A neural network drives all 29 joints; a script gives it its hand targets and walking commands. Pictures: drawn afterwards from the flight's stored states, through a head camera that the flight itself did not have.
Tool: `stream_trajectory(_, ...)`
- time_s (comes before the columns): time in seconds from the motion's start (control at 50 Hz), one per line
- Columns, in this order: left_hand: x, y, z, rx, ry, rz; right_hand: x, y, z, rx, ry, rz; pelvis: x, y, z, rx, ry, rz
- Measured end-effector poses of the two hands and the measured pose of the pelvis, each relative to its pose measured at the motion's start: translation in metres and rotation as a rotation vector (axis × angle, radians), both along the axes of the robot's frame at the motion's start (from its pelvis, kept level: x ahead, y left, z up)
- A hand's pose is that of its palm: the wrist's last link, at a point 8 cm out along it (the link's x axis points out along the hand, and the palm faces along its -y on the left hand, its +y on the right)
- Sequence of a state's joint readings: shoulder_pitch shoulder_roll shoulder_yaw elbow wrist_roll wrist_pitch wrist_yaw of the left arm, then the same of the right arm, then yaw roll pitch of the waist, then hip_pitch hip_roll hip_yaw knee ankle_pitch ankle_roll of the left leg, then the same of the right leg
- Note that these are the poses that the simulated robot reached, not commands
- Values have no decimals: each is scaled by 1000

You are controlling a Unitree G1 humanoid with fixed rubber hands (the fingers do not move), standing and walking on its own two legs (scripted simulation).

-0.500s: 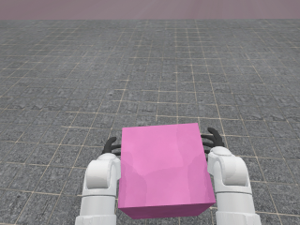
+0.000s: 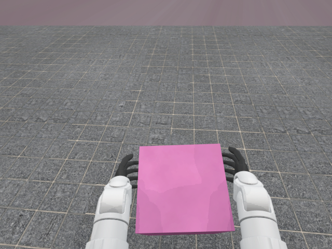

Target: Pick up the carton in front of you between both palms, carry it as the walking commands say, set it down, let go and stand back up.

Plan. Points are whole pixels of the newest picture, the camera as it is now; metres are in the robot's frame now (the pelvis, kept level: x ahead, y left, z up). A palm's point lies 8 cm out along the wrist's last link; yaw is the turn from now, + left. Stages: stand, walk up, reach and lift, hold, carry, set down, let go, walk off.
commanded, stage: carry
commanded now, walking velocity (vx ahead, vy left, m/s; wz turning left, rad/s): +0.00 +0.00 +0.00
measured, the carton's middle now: (180, 194) +0.31 -0.01 -0.07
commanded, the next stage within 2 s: hold in 0.62 s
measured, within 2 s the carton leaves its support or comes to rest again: neither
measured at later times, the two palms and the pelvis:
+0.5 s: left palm (124, 185) +0.28 +0.14 +0.04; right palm (245, 180) +0.29 -0.16 +0.05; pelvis -0.01 -0.01 +0.00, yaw +0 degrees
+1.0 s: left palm (137, 174) +0.32 +0.11 +0.02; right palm (255, 188) +0.27 -0.18 +0.03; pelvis -0.01 +0.03 +0.01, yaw -14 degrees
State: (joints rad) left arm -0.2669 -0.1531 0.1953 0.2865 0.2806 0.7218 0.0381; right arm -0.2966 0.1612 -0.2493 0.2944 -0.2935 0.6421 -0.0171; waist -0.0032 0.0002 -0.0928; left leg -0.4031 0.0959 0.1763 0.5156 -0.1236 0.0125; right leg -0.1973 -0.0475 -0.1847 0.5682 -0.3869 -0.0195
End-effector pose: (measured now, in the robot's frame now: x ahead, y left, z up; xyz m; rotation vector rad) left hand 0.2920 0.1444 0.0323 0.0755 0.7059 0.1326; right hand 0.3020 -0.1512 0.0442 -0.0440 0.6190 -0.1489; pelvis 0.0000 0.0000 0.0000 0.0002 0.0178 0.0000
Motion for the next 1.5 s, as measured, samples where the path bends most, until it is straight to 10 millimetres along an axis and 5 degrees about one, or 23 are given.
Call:
stream_trajectory(0.7, -14, -15, 5, -20, -13, -24, -20, -17, 0, -19, 20, -13, -8, -10, 6, 13, -63, -70)
stream_trajectory(0.82, 1, -42, 6, -22, -12, -163, -43, -42, 3, -11, 26, -153, -9, 2, 11, -2, -99, -163)
stream_trajectory(0.94, 23, -39, -3, -18, 11, -156, -39, -35, -1, 15, 42, -181, -11, 18, 9, -10, -100, -242)
stream_trajectory(1.08, 42, -30, -37, -36, 44, -141, -13, -25, -30, -19, 74, -186, -16, 38, -1, -7, -7, -248)
stream_trajectory(1.2, 55, -26, -97, -17, 50, -167, -2, -19, -87, -38, 84, -196, -27, 53, -18, 5, 173, -254)
stream_trajectory(1.36, 67, -24, -185, -33, 14, -129, 8, -14, -173, -9, 39, -230, -39, 64, -63, 26, 445, -253)
stream_trajectory(1.5, 87, -24, -223, -63, -33, -113, 27, -14, -208, 29, -20, -268, -44, 62, -109, 45, 602, -258)
